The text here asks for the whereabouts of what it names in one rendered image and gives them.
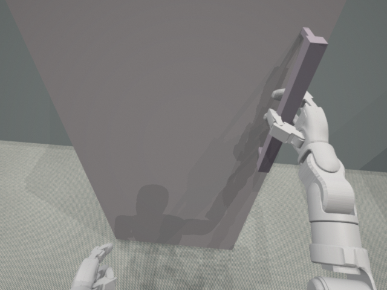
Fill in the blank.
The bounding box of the robot right forearm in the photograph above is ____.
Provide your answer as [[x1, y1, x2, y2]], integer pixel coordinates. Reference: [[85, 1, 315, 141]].
[[298, 142, 377, 290]]

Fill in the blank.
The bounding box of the left robot hand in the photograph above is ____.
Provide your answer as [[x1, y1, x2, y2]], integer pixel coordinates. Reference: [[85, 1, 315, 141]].
[[71, 243, 117, 290]]

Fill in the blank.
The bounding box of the handle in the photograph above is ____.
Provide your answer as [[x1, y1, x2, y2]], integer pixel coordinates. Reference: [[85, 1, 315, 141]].
[[256, 27, 328, 173]]

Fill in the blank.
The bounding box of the right robot hand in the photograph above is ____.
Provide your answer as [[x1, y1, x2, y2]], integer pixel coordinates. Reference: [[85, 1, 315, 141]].
[[263, 89, 328, 155]]

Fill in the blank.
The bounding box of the fridge door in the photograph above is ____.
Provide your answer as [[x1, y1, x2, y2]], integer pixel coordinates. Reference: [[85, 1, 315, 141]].
[[5, 0, 346, 250]]

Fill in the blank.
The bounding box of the robot right upper arm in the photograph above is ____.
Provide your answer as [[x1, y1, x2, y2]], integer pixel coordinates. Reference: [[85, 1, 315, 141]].
[[307, 276, 372, 290]]

